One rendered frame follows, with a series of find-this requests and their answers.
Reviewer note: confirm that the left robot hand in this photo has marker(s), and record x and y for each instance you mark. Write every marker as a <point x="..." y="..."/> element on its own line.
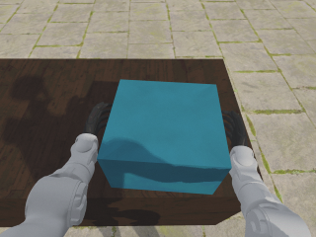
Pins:
<point x="93" y="123"/>

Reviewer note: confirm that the right robot hand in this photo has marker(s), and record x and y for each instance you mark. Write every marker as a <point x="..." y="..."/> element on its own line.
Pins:
<point x="237" y="133"/>

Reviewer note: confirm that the right robot forearm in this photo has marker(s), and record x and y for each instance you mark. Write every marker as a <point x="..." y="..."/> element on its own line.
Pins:
<point x="248" y="186"/>

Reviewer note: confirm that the robot right upper arm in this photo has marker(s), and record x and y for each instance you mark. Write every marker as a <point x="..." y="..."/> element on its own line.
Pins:
<point x="266" y="222"/>

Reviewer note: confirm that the left robot forearm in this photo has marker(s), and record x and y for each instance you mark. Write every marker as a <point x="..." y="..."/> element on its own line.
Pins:
<point x="81" y="164"/>

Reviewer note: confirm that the pedestal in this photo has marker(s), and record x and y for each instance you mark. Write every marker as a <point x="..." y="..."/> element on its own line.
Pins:
<point x="44" y="105"/>

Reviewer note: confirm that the robot left upper arm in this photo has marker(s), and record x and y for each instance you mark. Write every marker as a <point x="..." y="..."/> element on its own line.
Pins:
<point x="55" y="206"/>

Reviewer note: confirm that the carton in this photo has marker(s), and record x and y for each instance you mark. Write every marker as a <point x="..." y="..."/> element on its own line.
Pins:
<point x="166" y="137"/>

